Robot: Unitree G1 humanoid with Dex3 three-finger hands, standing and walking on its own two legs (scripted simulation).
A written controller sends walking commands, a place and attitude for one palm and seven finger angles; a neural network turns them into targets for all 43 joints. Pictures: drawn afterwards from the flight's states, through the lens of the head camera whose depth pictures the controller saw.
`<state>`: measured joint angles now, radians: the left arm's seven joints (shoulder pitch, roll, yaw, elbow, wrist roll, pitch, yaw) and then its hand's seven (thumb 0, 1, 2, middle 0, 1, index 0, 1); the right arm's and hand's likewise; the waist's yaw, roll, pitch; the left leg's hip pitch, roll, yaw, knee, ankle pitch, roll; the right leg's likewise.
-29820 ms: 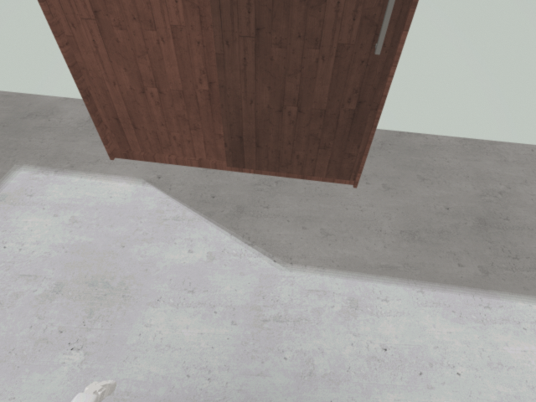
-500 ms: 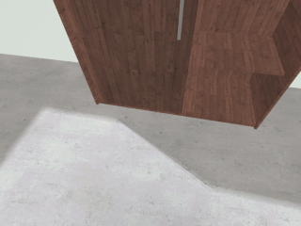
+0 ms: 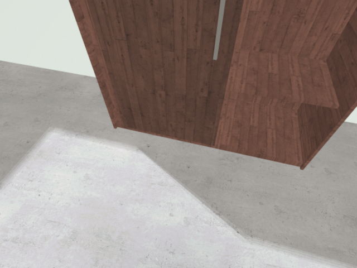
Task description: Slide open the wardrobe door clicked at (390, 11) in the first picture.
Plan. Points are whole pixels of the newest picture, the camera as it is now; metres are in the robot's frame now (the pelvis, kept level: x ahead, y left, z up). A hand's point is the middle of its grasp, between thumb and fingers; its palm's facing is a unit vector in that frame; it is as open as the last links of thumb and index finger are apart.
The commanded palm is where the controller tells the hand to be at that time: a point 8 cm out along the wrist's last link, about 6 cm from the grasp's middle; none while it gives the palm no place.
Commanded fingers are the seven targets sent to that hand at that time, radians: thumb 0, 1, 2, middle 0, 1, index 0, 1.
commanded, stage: let the arm hang, fingers relaxed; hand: right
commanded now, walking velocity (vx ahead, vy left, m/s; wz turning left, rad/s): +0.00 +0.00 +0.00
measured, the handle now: (220, 18) +0.97 -0.10 +0.12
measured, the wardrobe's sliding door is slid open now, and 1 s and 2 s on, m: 0.58 0.58 0.58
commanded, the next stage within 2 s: look to check the result in 0.16 s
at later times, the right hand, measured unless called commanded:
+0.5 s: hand out of the picture +0.03 -0.17 -0.18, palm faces -0.03 +0.98 -0.19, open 7.4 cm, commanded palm none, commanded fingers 0.00 -0.90 -0.90 0.20 0.30 0.20 0.30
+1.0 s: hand out of the picture +0.03 -0.16 -0.18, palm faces -0.02 +0.98 -0.19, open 7.4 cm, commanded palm none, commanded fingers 0.00 -0.90 -0.90 0.20 0.30 0.20 0.30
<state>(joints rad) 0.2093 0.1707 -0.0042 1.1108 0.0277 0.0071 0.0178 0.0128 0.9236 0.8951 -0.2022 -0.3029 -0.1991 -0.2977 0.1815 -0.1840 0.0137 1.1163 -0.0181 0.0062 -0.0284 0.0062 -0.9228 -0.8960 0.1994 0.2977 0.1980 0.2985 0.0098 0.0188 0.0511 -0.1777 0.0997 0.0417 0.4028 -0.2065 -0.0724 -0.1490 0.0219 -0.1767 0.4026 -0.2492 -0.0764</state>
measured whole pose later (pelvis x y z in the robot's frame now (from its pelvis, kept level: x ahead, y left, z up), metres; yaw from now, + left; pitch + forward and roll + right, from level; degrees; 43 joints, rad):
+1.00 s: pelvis +0.01 +0.01 +0.00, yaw +0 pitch -1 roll +0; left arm 0.24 0.15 0.00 1.16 0.02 0.00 0.02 0.01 0.91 0.90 -0.20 -0.30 -0.20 -0.30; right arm 0.22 -0.17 0.01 1.16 -0.02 0.00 -0.03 0.01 -0.92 -0.90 0.20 0.30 0.20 0.30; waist 0.01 0.00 0.06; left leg -0.14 0.08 0.05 0.36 -0.21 -0.05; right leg -0.11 0.00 -0.17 0.36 -0.25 -0.05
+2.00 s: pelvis +0.01 +0.02 +0.00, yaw +0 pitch -1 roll +0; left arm 0.24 0.15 0.00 1.16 0.02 0.00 0.02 0.01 0.91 0.90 -0.20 -0.30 -0.20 -0.30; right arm 0.22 -0.17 0.01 1.16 -0.02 -0.01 -0.03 0.01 -0.91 -0.90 0.20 0.30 0.20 0.30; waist 0.01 0.01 0.05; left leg -0.13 0.07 0.05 0.35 -0.20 -0.05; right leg -0.10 0.00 -0.17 0.35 -0.24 -0.04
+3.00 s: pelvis +0.01 +0.01 +0.00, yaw +0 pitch -1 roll +0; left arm 0.24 0.14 0.00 1.16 0.02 0.00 0.03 0.01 0.91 0.90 -0.20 -0.30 -0.20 -0.30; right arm 0.22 -0.17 0.01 1.16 -0.02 0.00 -0.03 0.01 -0.91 -0.90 0.20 0.30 0.20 0.30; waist 0.01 0.01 0.06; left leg -0.14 0.08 0.05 0.36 -0.20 -0.06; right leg -0.11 0.01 -0.17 0.36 -0.24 -0.06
